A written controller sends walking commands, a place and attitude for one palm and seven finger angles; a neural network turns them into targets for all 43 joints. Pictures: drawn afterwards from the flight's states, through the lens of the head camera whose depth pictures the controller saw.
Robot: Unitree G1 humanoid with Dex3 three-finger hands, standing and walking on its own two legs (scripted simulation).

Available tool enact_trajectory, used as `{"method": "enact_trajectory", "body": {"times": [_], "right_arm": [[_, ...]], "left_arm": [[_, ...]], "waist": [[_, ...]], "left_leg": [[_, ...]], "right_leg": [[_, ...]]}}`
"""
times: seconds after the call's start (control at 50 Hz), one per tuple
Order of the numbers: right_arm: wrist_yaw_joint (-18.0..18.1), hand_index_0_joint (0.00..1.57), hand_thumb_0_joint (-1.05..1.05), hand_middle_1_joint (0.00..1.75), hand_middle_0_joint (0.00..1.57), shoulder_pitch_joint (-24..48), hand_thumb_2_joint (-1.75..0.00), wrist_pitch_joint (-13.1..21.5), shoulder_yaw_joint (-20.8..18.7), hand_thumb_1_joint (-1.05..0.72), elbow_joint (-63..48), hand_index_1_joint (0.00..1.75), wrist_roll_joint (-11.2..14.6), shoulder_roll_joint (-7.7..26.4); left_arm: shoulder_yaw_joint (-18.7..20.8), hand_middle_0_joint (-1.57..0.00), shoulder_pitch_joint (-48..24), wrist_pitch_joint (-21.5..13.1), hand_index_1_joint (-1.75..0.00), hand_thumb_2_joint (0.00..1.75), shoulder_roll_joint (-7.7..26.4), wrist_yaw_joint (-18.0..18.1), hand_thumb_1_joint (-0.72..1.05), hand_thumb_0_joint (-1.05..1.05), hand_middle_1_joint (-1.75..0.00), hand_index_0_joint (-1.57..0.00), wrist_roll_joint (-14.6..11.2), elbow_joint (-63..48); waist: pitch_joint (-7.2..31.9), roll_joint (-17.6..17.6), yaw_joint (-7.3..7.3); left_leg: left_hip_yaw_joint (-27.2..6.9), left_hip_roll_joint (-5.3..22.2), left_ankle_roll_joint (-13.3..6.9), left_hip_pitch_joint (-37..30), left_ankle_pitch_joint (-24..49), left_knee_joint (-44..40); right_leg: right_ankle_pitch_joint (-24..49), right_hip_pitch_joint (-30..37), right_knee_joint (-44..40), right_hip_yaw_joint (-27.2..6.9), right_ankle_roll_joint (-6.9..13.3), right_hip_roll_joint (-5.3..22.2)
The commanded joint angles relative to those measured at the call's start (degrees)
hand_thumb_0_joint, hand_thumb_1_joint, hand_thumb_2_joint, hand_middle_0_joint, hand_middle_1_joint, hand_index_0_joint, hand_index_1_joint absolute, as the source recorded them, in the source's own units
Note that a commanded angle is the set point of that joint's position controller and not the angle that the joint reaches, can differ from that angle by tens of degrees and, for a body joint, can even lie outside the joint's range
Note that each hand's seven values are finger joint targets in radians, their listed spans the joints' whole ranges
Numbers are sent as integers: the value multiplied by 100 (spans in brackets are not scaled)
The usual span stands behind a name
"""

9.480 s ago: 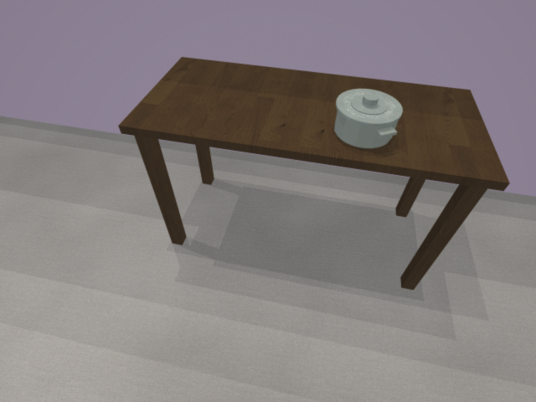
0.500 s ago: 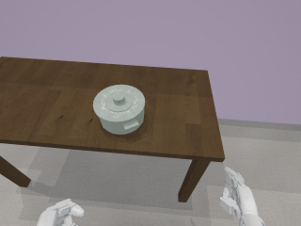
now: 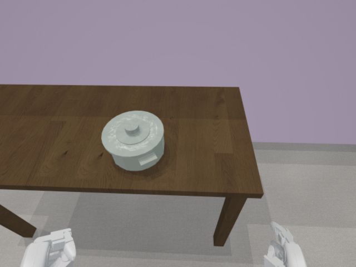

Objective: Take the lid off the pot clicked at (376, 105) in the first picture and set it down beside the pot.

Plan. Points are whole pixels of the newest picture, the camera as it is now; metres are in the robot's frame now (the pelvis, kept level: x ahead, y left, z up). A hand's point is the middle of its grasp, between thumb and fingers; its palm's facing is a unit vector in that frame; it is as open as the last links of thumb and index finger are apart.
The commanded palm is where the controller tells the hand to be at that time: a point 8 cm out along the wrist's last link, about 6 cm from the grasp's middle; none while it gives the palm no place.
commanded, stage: raise the hand higher, near the body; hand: left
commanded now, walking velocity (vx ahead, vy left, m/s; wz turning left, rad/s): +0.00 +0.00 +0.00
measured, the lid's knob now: (131, 127) +0.49 +0.19 +0.01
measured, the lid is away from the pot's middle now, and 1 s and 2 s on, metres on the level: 0.00 0.00 0.00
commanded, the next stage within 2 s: reach forward and open the fingers in 0.44 s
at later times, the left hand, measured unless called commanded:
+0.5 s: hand (44, 227) +0.16 +0.25 +0.10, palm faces +0.32 -0.85 -0.41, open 3.1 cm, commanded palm +0.11 +0.29 +0.13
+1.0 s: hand (48, 220) +0.18 +0.27 +0.07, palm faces -0.26 -0.11 -0.96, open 3.8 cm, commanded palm +0.17 +0.27 +0.14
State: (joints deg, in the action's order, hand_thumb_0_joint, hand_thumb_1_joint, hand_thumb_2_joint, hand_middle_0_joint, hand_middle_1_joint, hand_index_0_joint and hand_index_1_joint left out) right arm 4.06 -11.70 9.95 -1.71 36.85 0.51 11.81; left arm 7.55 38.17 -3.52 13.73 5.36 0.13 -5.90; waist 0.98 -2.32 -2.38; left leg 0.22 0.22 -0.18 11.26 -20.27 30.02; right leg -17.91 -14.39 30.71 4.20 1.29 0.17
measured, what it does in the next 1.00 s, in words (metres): stands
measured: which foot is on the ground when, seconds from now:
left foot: down 0.00-1.00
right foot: down 0.00-1.00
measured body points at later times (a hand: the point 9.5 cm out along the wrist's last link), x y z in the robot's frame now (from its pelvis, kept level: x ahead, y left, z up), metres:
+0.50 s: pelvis -0.01 +0.02 +0.01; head -0.01 +0.00 +0.46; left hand +0.14 +0.29 +0.12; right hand +0.19 -0.18 -0.07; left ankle -0.05 +0.12 -0.73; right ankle -0.02 -0.10 -0.73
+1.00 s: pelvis -0.01 +0.01 +0.01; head -0.01 -0.05 +0.45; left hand +0.19 +0.27 +0.13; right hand +0.20 -0.22 -0.09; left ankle -0.05 +0.12 -0.73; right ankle -0.02 -0.10 -0.73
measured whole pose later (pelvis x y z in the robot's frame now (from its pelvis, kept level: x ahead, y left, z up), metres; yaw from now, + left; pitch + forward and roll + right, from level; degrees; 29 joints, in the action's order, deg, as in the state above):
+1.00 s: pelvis -0.01 +0.01 +0.01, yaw -1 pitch +0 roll +0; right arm 1.0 -5.8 -3.2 0.8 33.9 1.5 16.5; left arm 0.7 21.8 7.1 32.6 -7.9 45.6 -13.8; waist 1.4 -7.7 -3.6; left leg 1.1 -0.5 -1.1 8.0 -16.1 23.9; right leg -13.6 -11.5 24.9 3.2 0.6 0.6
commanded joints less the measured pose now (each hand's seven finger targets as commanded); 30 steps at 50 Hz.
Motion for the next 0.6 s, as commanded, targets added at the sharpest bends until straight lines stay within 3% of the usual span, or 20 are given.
{"method": "enact_trajectory", "body": {"times": [0.0, 0.04, 0.12, 0.16, 0.22, 0.3, 0.38, 0.46, 0.48, 0.52, 0.54, 0.56, 0.58], "right_arm": [[43, 20, 0, 30, 20, 707, -90, 353, -110, -90, -975, 30, 16, 462], [38, 20, 0, 30, 20, 674, -90, 388, -87, -90, -1033, 30, 7, 465], [24, 20, 0, 30, 20, 682, -90, 399, -29, -90, -1035, 30, -21, 410], [-5, 20, 0, 30, 20, 687, -90, 381, -10, -90, -1019, 30, -32, 397], [-47, 20, 0, 30, 20, 722, -90, 349, 27, -90, -1076, 30, -31, 405], [-95, 20, 0, 30, 20, 744, -90, 377, 70, -90, -1099, 30, -47, 440], [-90, 20, 0, 30, 20, 732, -90, 333, 73, -90, -1093, 30, -64, 421], [-116, 20, 0, 30, 20, 776, -90, 356, 112, -90, -1116, 30, -49, 439], [-126, 20, 0, 30, 20, 744, -90, 375, 105, -90, -1115, 30, -51, 459], [-138, 20, 0, 30, 20, 762, -90, 399, 119, -90, -1120, 30, -47, 453], [-202, 20, 0, 30, 20, 875, -90, 14, 207, -90, -1054, 30, -184, 930], [-276, 20, 0, 30, 20, 935, -90, -206, 161, -90, -1359, 30, -176, 706], [-302, 20, 0, 30, 20, 912, -90, -326, 142, -90, -1317, 30, -162, 722]], "left_arm": [[508, -130, 142, -387, -150, 90, 712, 39, 90, 0, -150, -130, -44, -1160], [571, -130, -26, -468, -150, 90, 823, 44, 90, 0, -150, -130, -59, -1591], [699, -130, -104, -473, -150, 90, 905, 85, 90, 0, -150, -130, -68, -1913], [676, -130, -31, -463, -150, 90, 822, 80, 90, 0, -150, -130, -64, -1831], [589, -130, -182, -482, -150, 90, 755, 34, 90, 0, -150, -130, -72, -2018], [755, -130, -417, -538, -150, 90, 951, 57, 90, 0, -150, -130, -77, -2452], [983, -130, -364, -543, -150, 90, 1044, 96, 90, 0, -150, -130, -104, -2400], [902, -130, -692, -626, -150, 90, 994, 87, 90, 0, -150, -130, -121, -2736], [965, -130, -728, -653, -150, 90, 1064, 103, 90, 0, -150, -130, -119, -2905], [1027, -130, -804, -672, -150, 90, 1125, 134, 90, 0, -150, -130, -135, -3078], [641, -128, -954, -96, -149, 89, 2185, 372, 88, 0, -149, -128, 2498, -3081], [489, -125, -1083, 225, -148, 89, 1614, 502, 86, 0, -148, -125, 2576, -3374], [432, -123, -1067, 383, -146, 89, 1552, 538, 83, 0, -146, -123, 2630, -3147]], "waist": [[220, 261, -28], [426, 200, -45], [361, -136, -73], [260, 31, -74], [104, -46, -56], [179, -250, -97], [221, 85, -136], [99, -135, -106], [244, -320, -123], [291, -290, -128], [48, -556, -155], [31, -650, -150], [-74, -430, -143]], "left_leg": [[51, -47, -180, -63, 2137, -306], [32, -49, -177, -190, 2130, -385], [17, -38, -146, -308, 2247, -494], [-18, -6, -130, -315, 2383, -552], [-25, 4, -115, -306, 2299, -639], [-110, 35, -70, -430, 2350, -712], [-114, 54, -59, -371, 2227, -791], [-136, 51, -45, -348, 2095, -840], [-144, 58, -29, -421, 2157, -837], [-201, 83, -9, -441, 2146, -851], [-93, 37, -29, 202, 2155, -761], [-91, 60, 30, 255, 2206, -796], [-77, 70, 34, 352, 2164, -789]], "right_leg": [[1880, 385, -545, -102, -124, 121], [1805, 525, -548, -90, -126, 129], [1823, 614, -632, -82, -100, 119], [1874, 623, -645, -40, -95, 107], [1744, 624, -723, -29, -89, 90], [1626, 698, -762, -42, -70, 57], [1572, 824, -789, -26, -71, 48], [1429, 810, -823, -50, -61, 55], [1448, 862, -812, -65, -60, 61], [1394, 900, -810, -66, -51, 46], [1274, 281, -549, -221, 50, -111], [1105, 321, -508, 59, 128, -25], [1008, 269, -486, 87, 150, -42]]}}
